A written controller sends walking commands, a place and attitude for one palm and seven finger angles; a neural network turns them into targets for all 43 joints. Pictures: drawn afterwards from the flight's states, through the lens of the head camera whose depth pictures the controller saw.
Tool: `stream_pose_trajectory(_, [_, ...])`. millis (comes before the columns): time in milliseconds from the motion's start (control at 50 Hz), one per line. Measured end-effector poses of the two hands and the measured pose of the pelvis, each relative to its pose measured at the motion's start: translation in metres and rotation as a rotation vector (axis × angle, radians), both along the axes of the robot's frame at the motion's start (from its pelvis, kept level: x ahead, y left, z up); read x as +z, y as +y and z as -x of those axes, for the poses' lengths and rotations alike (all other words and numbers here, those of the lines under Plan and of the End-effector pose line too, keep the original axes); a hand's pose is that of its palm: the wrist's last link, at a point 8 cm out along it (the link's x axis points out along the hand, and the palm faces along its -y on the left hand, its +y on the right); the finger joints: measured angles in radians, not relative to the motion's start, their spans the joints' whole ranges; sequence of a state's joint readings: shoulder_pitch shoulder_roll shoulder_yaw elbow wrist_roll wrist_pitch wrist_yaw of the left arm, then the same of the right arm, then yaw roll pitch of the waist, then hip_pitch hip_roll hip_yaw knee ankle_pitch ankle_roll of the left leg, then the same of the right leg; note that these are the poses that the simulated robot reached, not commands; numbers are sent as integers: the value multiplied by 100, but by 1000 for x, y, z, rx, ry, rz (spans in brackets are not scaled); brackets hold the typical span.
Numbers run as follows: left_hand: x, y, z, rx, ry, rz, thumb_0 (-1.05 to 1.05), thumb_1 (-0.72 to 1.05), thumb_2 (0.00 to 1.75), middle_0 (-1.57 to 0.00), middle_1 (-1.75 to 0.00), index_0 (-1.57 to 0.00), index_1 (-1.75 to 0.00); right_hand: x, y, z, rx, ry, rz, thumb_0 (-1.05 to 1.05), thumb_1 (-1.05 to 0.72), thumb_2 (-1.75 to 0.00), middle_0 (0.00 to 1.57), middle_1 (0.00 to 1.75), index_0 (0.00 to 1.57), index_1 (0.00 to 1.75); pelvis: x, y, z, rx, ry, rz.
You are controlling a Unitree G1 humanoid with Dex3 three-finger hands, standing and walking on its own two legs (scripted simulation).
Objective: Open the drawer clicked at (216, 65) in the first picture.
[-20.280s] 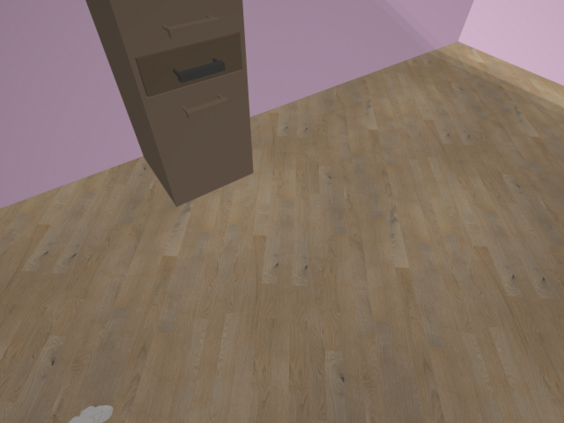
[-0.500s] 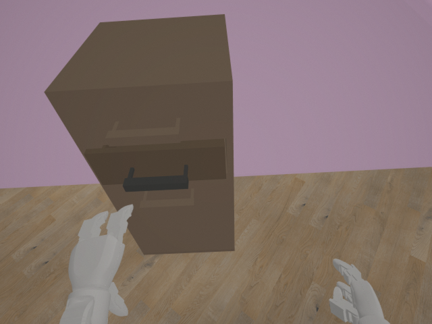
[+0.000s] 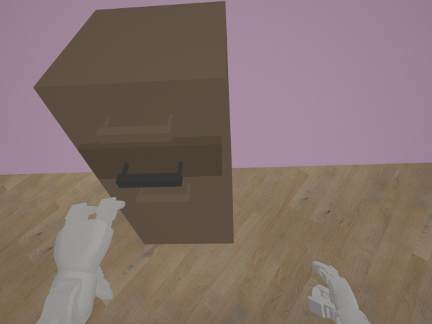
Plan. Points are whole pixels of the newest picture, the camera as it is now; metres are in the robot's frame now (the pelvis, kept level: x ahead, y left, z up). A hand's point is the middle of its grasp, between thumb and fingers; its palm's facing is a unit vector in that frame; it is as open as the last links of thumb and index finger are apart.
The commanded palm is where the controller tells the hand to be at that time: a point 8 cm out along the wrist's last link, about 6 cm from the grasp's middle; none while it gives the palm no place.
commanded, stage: raise the hand with hooked fingers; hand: left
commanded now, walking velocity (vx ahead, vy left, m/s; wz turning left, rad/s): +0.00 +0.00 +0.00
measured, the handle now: (151, 173) +0.49 +0.26 -0.09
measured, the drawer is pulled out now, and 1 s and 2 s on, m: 0.03 0.03 0.03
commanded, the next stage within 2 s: move the hooked fingers above the handle in 1.06 s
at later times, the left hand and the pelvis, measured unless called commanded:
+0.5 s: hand (88, 196) +0.30 +0.28 +0.08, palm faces +0.10 -0.10 -0.99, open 14.0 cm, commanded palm +0.28 +0.29 +0.14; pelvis +0.01 +0.06 +0.02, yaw -1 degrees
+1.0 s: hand (70, 185) +0.31 +0.32 +0.09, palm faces +0.06 -0.09 -0.99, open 13.8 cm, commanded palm +0.29 +0.32 +0.16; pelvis +0.01 +0.08 +0.02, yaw +0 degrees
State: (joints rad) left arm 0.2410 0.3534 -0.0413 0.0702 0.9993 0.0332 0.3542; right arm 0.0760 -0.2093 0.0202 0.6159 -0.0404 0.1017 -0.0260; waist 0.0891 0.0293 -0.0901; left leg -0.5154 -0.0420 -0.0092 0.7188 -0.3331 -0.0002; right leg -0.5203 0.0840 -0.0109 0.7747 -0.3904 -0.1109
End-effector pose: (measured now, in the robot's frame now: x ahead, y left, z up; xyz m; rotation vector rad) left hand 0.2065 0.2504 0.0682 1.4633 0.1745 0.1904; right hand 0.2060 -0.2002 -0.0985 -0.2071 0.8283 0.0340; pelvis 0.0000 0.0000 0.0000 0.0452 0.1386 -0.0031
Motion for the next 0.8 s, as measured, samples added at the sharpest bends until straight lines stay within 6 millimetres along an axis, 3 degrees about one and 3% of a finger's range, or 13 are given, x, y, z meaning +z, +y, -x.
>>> stream_pose_trajectory(140, [12,1,-21,-61,-32,-1,0,-49,30,-27,-91,-27,-90,0,-29,26,-122,54,66,1,-91,-90,20,30,20,30,4,14,-7,-30,-1,5])
stream_pose_trajectory(240, [24,12,-34,-34,-82,-3,0,-49,30,-29,-99,-29,-98,5,-30,30,-167,58,82,1,-91,-90,20,30,20,30,7,26,-8,-31,-16,14])
stream_pose_trajectory(340, [35,21,-49,-26,-80,2,0,-49,30,-30,-106,-30,-105,15,-12,21,-167,26,66,1,-91,-90,19,30,20,30,12,39,-9,-29,-45,25])
stream_pose_trajectory(600, [74,49,-83,-44,-74,-14,0,-49,30,-32,-119,-32,-118,30,61,-3,-64,-14,-13,1,-91,-90,20,30,20,30,21,64,-9,-10,-100,46])
stream_pose_trajectory(720, [87,63,-95,-60,-56,-20,0,-49,30,-32,-120,-32,-119,28,73,3,-44,19,-10,1,-91,-90,20,30,21,30,23,72,-9,0,-105,52])
stream_pose_trajectory(800, [85,69,-97,-74,-28,-3,0,-49,30,-32,-120,-32,-119,25,71,12,-50,48,-4,1,-91,-90,20,30,21,30,25,76,-9,0,-99,54])
